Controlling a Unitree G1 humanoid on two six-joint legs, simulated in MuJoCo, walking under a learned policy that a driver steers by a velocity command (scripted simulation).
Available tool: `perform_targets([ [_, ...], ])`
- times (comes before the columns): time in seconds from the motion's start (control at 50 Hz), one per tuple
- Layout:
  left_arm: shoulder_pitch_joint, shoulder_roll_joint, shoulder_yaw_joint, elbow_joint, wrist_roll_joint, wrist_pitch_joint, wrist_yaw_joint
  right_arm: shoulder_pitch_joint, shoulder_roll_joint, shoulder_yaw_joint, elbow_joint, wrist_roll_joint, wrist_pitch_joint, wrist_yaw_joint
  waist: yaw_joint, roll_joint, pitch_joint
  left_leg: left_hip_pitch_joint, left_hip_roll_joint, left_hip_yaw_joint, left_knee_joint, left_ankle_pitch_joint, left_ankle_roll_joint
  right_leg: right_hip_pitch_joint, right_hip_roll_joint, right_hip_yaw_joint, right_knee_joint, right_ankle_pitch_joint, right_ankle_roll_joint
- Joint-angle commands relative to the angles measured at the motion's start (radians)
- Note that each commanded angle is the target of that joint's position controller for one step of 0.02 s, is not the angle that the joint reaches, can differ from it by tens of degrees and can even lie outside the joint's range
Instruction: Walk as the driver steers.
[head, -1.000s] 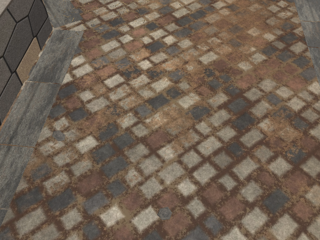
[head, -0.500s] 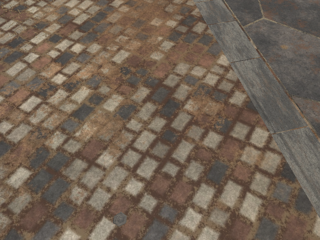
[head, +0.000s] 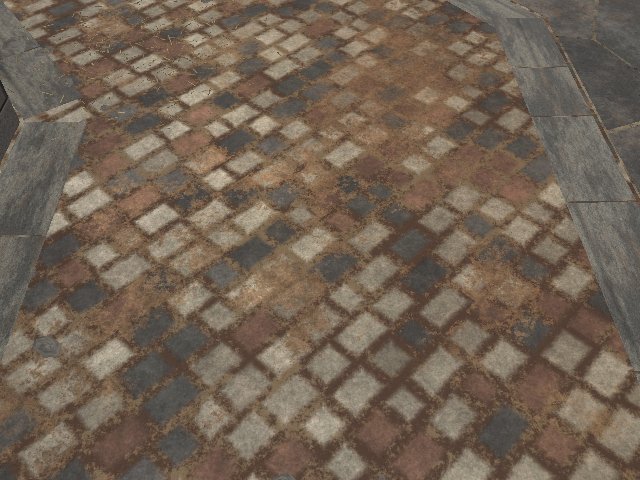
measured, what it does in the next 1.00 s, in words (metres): walks ahead: left foot, then right foot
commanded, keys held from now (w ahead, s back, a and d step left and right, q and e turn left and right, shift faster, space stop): w+q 0.32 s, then w+e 0.16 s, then no key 0.52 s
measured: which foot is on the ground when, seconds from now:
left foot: up 0.00-0.12, down 0.14-0.66, up 0.68-0.96, down 0.98-1.00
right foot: down 0.00-0.14, up 0.16-0.62, down 0.64-1.00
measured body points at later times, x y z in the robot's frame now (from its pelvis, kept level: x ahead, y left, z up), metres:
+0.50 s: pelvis +0.25 +0.10 +0.00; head +0.27 +0.12 +0.45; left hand +0.39 +0.38 -0.09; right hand +0.37 -0.16 -0.10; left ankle +0.15 +0.16 -0.74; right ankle +0.48 -0.02 -0.69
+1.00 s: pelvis +0.44 +0.12 -0.01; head +0.45 +0.13 +0.44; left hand +0.52 +0.39 -0.13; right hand +0.60 -0.12 -0.13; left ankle +0.45 +0.28 -0.75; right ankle +0.51 +0.04 -0.74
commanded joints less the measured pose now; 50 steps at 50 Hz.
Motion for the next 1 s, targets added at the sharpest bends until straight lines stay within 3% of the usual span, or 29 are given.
perform_targets([
  [0.02, -0.017, 0.18, 0.051, -0.046, -0.015, -0.011, -0.005, -0.152, -0.054, 0.001, -0.127, 0.003, -0.019, 0.017, 0.027, -0.093, 0.112, -0.094, 0.021, 0.029, -0.062, -0.028, 0.038, -0.013, -0.306, 0.106, -0.099, 0.051, -0.169],
  [0.08, -0.022, 0.21, 0.06, -0.036, -0.029, -0.001, -0.011, -0.141, -0.075, -0.005, -0.149, 0.002, -0.015, 0.027, 0.0, -0.098, 0.095, 0.006, -0.019, 0.089, -0.104, -0.11, 0.092, -0.003, -0.313, 0.065, -0.009, 0.195, -0.145],
  [0.12, -0.051, 0.209, 0.054, -0.041, -0.037, 0.006, -0.011, 0.06, -0.138, -0.046, -0.101, 0.002, -0.011, 0.022, -0.126, -0.071, -0.037, 0.347, -0.128, 0.161, -0.186, -0.07, 0.145, -0.089, -0.247, -0.04, 0.32, 0.586, -0.088],
  [0.14, -0.034, 0.167, 0.035, -0.051, -0.02, 0.002, -0.008, 0.255, -0.217, -0.087, -0.047, 0.012, -0.002, 0.007, -0.209, -0.007, -0.151, 0.65, -0.134, 0.095, -0.185, -0.065, 0.188, -0.268, -0.193, -0.067, 0.608, 0.532, -0.036],
  [0.16, -0.013, 0.037, -0.008, -0.124, 0.028, -0.013, -0.008, 0.287, -0.358, -0.11, -0.048, 0.02, -0.006, -0.009, -0.147, 0.314, -0.19, 0.896, 0.144, -0.475, -0.325, -0.266, 0.351, -0.7, -0.029, -0.033, 1.012, -0.229, 0.053],
  [0.18, -0.062, 0.09, -0.006, -0.134, -0.003, -0.051, -0.011, 0.274, -0.305, -0.082, -0.098, 0.008, -0.034, 0.001, -0.172, 0.199, -0.332, 0.948, 0.253, -0.83, -0.505, -0.418, 0.432, -0.816, 0.031, 0.247, 1.162, -0.346, 0.045],
  [0.2, -0.145, 0.164, 0.011, -0.16, -0.048, -0.068, -0.019, 0.233, -0.233, -0.06, -0.09, -0.001, -0.051, 0.009, -0.182, 0.12, -0.204, 0.891, 0.244, -0.702, -0.532, -0.348, 0.388, -0.914, -0.017, 0.265, 1.175, -0.246, 0.021],
  [0.22, -0.148, 0.156, 0.005, -0.161, -0.042, -0.079, -0.018, 0.194, -0.2, -0.049, -0.09, 0.0, -0.059, 0.009, -0.147, 0.086, -0.131, 0.782, 0.205, -0.578, -0.51, -0.255, 0.357, -0.897, -0.062, 0.259, 1.108, -0.162, -0.004],
  [0.24, -0.14, 0.155, 0.007, -0.15, -0.011, -0.084, -0.011, 0.12, -0.169, -0.039, -0.102, -0.003, -0.057, 0.006, -0.104, 0.027, -0.083, 0.657, 0.165, -0.481, -0.501, -0.152, 0.326, -0.833, -0.097, 0.264, 1.023, -0.095, -0.006],
  [0.26, -0.121, 0.159, 0.012, -0.143, 0.004, -0.077, -0.011, 0.067, -0.143, -0.027, -0.122, -0.015, -0.057, 0.001, -0.066, 0.043, -0.059, 0.561, 0.129, -0.411, -0.519, -0.057, 0.313, -0.758, -0.117, 0.274, 0.959, -0.042, -0.004],
  [0.28, -0.109, 0.158, 0.014, -0.14, 0.008, -0.066, -0.015, 0.04, -0.141, -0.025, -0.137, -0.023, -0.058, -0.003, -0.047, 0.058, -0.048, 0.504, 0.112, -0.381, -0.542, 0.007, 0.315, -0.712, -0.116, 0.27, 0.929, -0.011, 0.003],
  [0.34, -0.111, 0.119, 0.003, -0.135, 0.019, -0.039, -0.019, 0.043, -0.156, -0.026, -0.121, -0.016, -0.068, -0.021, -0.029, 0.027, -0.019, 0.428, 0.078, -0.259, -0.574, 0.191, 0.316, -0.69, -0.096, 0.233, 0.802, 0.082, 0.047],
  [0.42, -0.239, 0.065, -0.024, -0.15, 0.005, -0.039, -0.033, 0.093, -0.151, -0.018, -0.076, -0.015, -0.072, -0.033, -0.09, 0.053, 0.024, 0.41, 0.018, -0.106, -0.588, 0.232, 0.243, -0.635, -0.069, 0.19, 0.492, 0.367, 0.056],
  [0.48, -0.333, 0.06, -0.033, -0.174, -0.015, -0.045, -0.049, 0.149, -0.169, -0.019, -0.039, -0.014, -0.077, -0.032, -0.136, 0.05, 0.063, 0.46, 0.059, -0.102, -0.616, 0.142, 0.234, -0.628, -0.053, 0.179, 0.373, 0.461, 0.026],
  [0.54, -0.372, 0.073, -0.028, -0.196, 0.003, -0.057, -0.068, 0.172, -0.165, -0.017, -0.005, -0.017, -0.06, -0.035, -0.135, 0.039, 0.079, 0.559, 0.08, -0.099, -0.523, 0.348, 0.212, -0.637, -0.022, 0.176, 0.284, 0.409, -0.017],
  [0.58, -0.31, 0.094, -0.017, -0.182, 0.012, -0.063, -0.075, 0.161, -0.177, -0.02, 0.0, -0.019, -0.048, -0.042, -0.099, 0.066, 0.027, 0.618, 0.089, -0.109, -0.431, 0.526, 0.188, -0.569, 0.008, 0.172, 0.271, 0.347, -0.047],
  [0.62, -0.135, 0.137, 0.006, -0.132, 0.02, -0.066, -0.067, 0.114, -0.183, -0.019, -0.011, -0.017, -0.037, -0.046, 0.003, 0.074, -0.083, 0.636, 0.038, -0.087, -0.21, 0.764, 0.145, -0.356, 0.057, 0.133, 0.222, 0.378, -0.086],
  [0.64, -0.033, 0.183, 0.014, -0.116, 0.03, -0.067, -0.057, 0.121, -0.154, -0.006, -0.026, -0.03, -0.038, -0.045, 0.042, 0.021, -0.201, 0.52, -0.014, -0.067, -0.003, 0.608, 0.104, -0.105, -0.046, 0.217, 0.263, 0.693, -0.134],
  [0.66, 0.027, 0.242, 0.016, -0.114, 0.055, -0.059, -0.048, 0.261, -0.064, 0.022, -0.031, -0.042, -0.047, -0.037, -0.01, -0.215, -0.37, 0.179, -0.154, -0.047, 0.426, -0.071, 0.015, 0.29, -0.348, 0.564, 0.341, 1.065, -0.328],
  [0.68, 0.076, 0.155, -0.002, -0.093, 0.032, -0.047, -0.051, 0.336, -0.095, 0.022, 0.018, -0.024, -0.051, -0.029, 0.009, -0.233, -0.526, 0.07, -0.215, -0.177, 0.576, -0.557, -0.009, 0.406, -0.423, 0.759, 0.307, 1.084, -0.411],
  [0.7, 0.009, 0.144, -0.003, -0.111, 0.004, -0.031, -0.049, 0.251, -0.181, 0.0, 0.007, 0.003, -0.043, -0.026, 0.026, -0.136, -0.428, 0.029, -0.151, -0.198, 0.616, -0.513, -0.011, 0.289, -0.376, 0.655, 0.263, 0.868, -0.365],
  [0.74, -0.148, 0.081, -0.029, -0.124, 0.001, -0.012, -0.041, 0.095, -0.164, 0.001, -0.031, -0.01, -0.016, -0.037, -0.021, -0.025, -0.167, 0.008, -0.062, -0.104, 0.482, -0.413, -0.023, -0.044, -0.28, 0.49, 0.165, 0.628, -0.284],
  [0.76, -0.187, 0.069, -0.036, -0.123, 0.01, -0.009, -0.039, 0.099, -0.147, -0.001, -0.032, -0.018, 0.004, -0.044, -0.059, -0.044, -0.115, 0.086, -0.03, -0.093, 0.389, -0.373, -0.025, -0.186, -0.245, 0.444, 0.119, 0.539, -0.259],
  [0.8, -0.244, 0.083, -0.03, -0.112, 0.028, -0.003, -0.042, 0.171, -0.082, 0.014, -0.007, -0.021, 0.03, -0.054, -0.104, -0.124, -0.079, 0.245, -0.035, -0.042, 0.213, -0.34, -0.045, -0.368, -0.18, 0.347, 0.061, 0.482, -0.24],
  [0.84, -0.244, 0.094, -0.025, -0.094, 0.031, -0.003, -0.038, 0.173, -0.058, 0.025, 0.001, -0.031, 0.03, -0.064, -0.096, -0.143, -0.112, 0.311, -0.031, -0.028, 0.074, -0.281, -0.049, -0.371, -0.173, 0.309, 0.066, 0.515, -0.246],
  [0.9, -0.233, 0.106, -0.023, -0.069, 0.021, 0.013, -0.029, 0.138, -0.08, 0.017, 0.009, -0.028, 0.032, -0.066, -0.075, -0.122, -0.142, 0.383, -0.031, -0.021, -0.064, -0.103, -0.034, -0.363, -0.182, 0.317, 0.057, 0.252, -0.227],
  [0.96, -0.247, 0.066, -0.043, -0.051, 0.017, 0.03, -0.028, 0.093, -0.073, 0.014, 0.004, -0.049, 0.033, -0.064, -0.084, -0.11, -0.065, 0.471, -0.046, -0.004, -0.231, -0.023, 0.0, -0.449, -0.126, 0.316, 0.057, -0.178, -0.141],
  [0.98, -0.218, 0.04, -0.054, -0.034, 0.022, 0.031, -0.03, 0.072, -0.086, 0.013, -0.011, -0.057, 0.03, -0.066, -0.08, -0.082, -0.032, 0.476, -0.007, -0.053, -0.299, 0.009, 0.018, -0.466, -0.097, 0.31, 0.078, -0.258, -0.093],
  [1.0, -0.183, 0.04, -0.055, -0.026, 0.031, 0.031, -0.03, 0.05, -0.139, 0.006, -0.031, -0.054, 0.026, -0.071, -0.045, -0.006, 0.001, 0.436, 0.057, -0.123, -0.348, 0.021, 0.044, -0.46, -0.042, 0.275, 0.14, -0.27, -0.049],
])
